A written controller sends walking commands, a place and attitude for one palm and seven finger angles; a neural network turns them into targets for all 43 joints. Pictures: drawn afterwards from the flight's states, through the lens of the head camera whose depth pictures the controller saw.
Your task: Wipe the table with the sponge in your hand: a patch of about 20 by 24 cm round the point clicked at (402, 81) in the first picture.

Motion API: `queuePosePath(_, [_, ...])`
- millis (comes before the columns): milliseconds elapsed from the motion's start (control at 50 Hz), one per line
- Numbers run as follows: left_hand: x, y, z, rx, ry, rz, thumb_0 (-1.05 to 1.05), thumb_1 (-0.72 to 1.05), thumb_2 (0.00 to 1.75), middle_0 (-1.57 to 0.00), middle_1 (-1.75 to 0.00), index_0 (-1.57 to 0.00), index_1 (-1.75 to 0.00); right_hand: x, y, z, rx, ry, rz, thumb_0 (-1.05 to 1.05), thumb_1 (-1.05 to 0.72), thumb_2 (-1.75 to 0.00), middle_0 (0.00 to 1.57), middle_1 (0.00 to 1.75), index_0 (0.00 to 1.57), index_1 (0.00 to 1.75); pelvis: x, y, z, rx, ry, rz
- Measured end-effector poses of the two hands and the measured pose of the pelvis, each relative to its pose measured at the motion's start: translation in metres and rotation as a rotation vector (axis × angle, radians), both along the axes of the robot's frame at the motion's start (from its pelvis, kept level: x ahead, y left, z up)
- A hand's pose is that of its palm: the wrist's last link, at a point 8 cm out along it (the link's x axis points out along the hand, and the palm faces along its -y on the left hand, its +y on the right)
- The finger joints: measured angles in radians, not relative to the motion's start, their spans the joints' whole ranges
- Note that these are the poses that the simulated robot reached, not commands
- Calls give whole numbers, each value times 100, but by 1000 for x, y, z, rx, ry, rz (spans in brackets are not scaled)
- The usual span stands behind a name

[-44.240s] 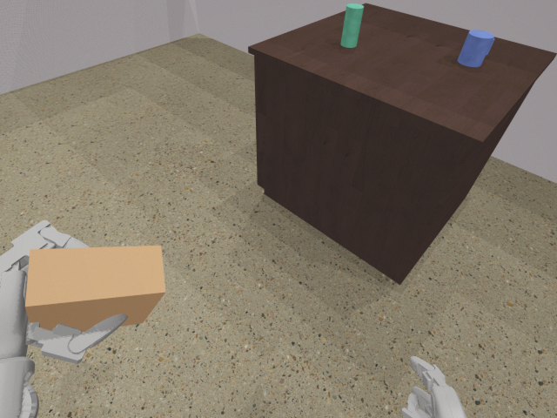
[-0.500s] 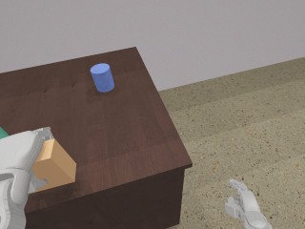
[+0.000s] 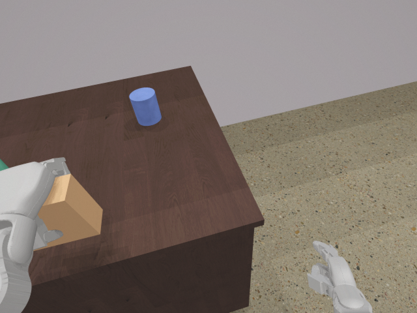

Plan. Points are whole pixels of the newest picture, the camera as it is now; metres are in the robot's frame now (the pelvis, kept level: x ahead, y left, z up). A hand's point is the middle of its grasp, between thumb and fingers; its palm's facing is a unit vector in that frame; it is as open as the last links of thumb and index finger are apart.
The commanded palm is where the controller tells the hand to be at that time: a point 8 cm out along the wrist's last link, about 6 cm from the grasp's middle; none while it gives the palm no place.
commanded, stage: lift the sponge slowly off the table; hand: left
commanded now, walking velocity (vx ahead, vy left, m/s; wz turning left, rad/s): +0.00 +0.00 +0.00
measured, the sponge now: (54, 220) +0.19 +0.32 +0.12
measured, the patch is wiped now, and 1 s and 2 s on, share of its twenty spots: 1.00 1.00 1.00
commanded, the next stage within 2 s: bring the sponge back beside the body in 0.40 s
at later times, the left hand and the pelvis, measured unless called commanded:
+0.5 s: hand (35, 196) +0.20 +0.33 +0.18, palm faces +0.09 -0.02 -1.00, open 9.7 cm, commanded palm +0.16 +0.33 +0.25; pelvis -0.01 +0.00 +0.00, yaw +0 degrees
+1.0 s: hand (49, 201) +0.20 +0.31 +0.17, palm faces +0.12 -0.07 -0.99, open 9.7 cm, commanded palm +0.16 +0.31 +0.24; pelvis -0.01 +0.00 +0.00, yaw +0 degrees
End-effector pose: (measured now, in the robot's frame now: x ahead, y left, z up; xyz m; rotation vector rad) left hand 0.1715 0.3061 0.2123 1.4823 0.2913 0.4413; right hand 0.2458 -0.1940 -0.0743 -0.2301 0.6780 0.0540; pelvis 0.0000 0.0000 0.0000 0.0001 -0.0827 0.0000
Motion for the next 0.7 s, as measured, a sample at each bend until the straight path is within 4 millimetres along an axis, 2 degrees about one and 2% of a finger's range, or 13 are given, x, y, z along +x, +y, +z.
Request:
queuePosePath(180, [0,8,8,0,10,29,-1,-52,110,-76,-137,-80,-139,-2,2,2,0,-10,10,1,-90,-90,21,30,20,30,-6,-2,0,2,1,4])
queuePosePath(380, [2,7,17,14,2,-2,-1,-52,110,-76,-137,-80,-139,-8,-1,0,-12,-8,6,1,-90,-90,21,30,20,30,-10,-1,0,2,1,6])
queuePosePath(560, [7,10,13,-2,15,1,-1,-52,110,-76,-137,-80,-139,-14,0,-3,-12,1,2,1,-90,-90,21,30,20,30,-12,1,0,3,6,7])
queuePosePath(700, [8,0,10,-8,3,-37,-1,-52,110,-76,-137,-80,-139,-14,2,-3,-3,1,2,1,-90,-90,21,30,20,30,-11,2,0,3,8,-1])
